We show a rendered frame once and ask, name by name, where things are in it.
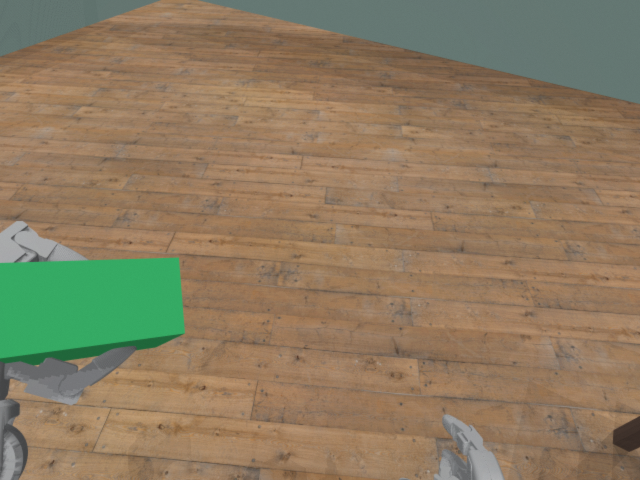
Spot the robot left forearm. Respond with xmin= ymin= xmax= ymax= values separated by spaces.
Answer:
xmin=0 ymin=399 xmax=28 ymax=480

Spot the right robot hand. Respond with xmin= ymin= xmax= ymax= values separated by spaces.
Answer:
xmin=434 ymin=414 xmax=505 ymax=480

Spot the sponge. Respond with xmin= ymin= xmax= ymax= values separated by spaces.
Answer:
xmin=0 ymin=258 xmax=185 ymax=365

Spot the left robot hand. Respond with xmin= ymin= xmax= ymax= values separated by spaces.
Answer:
xmin=0 ymin=221 xmax=137 ymax=405

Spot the table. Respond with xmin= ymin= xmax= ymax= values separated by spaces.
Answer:
xmin=613 ymin=416 xmax=640 ymax=452

